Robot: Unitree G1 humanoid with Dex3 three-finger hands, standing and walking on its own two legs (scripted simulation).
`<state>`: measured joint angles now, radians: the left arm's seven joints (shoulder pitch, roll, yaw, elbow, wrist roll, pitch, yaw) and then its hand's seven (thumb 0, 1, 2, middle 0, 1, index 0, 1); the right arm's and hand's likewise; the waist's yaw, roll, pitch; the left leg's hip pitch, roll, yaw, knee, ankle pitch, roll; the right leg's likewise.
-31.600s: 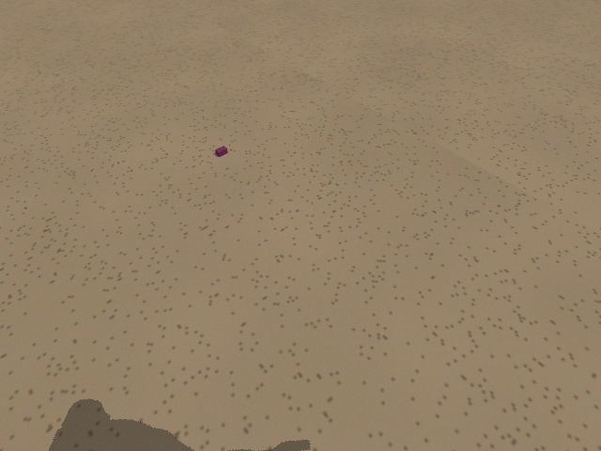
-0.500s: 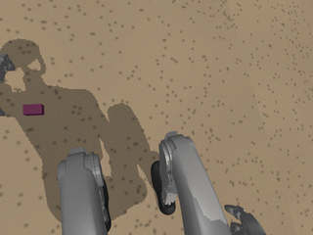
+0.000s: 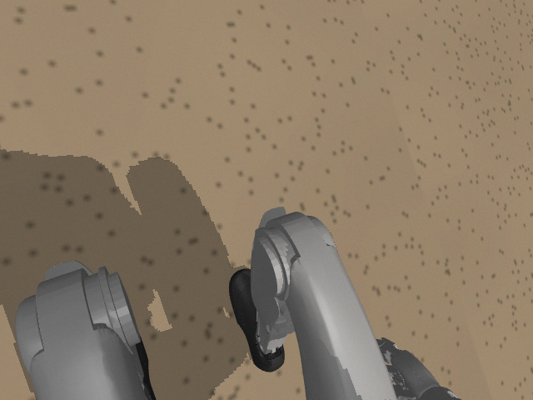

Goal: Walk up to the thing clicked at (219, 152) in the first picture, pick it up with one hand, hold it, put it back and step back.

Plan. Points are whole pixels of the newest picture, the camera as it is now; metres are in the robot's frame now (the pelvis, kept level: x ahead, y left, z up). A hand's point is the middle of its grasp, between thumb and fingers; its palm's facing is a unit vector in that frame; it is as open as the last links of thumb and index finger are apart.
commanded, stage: rest palm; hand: left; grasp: from above
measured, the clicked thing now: out of the picture +0.44 +0.36 -0.29
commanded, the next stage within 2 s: close in 1.50 s
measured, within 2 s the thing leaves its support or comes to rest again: neither
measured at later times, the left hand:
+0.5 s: hand out of the picture +0.41 +0.34 -0.24, palm faces -0.44 -0.12 -0.89, open 12.9 cm
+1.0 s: hand out of the picture +0.41 +0.34 -0.25, palm faces -0.49 -0.16 -0.86, open 13.6 cm
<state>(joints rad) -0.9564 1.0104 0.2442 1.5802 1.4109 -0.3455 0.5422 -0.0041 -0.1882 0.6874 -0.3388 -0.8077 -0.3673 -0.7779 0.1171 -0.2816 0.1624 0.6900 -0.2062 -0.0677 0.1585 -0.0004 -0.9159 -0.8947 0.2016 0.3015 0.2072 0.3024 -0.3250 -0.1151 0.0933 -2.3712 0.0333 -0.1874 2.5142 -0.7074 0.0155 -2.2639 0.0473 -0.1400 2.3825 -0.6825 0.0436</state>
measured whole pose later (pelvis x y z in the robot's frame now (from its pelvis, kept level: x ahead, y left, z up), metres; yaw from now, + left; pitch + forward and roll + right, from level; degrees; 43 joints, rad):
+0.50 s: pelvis +0.00 +0.00 -0.01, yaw -1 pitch +28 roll -12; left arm -0.94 1.00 0.16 1.66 1.43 -0.39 0.62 0.00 -0.29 0.78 -0.25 -0.86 -0.27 -0.84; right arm 0.06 -0.29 0.21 0.71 -0.24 -0.11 0.19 0.00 -0.91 -0.90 0.20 0.30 0.21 0.30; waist -0.31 -0.15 0.09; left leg -2.35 0.03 -0.23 2.57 -0.72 0.00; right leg -2.25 0.06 -0.17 2.41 -0.68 0.04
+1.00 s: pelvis +0.00 +0.00 -0.01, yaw -2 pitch +28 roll -13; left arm -0.91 1.01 0.19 1.63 1.33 -0.35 0.54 0.00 -0.41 0.88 -0.17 -0.92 -0.18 -0.92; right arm 0.09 -0.30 0.24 0.70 -0.25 -0.14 0.22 0.00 -0.92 -0.91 0.20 0.30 0.21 0.30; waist -0.31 -0.13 0.14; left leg -2.36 0.03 -0.24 2.57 -0.73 0.00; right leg -2.24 0.06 -0.18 2.41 -0.68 0.04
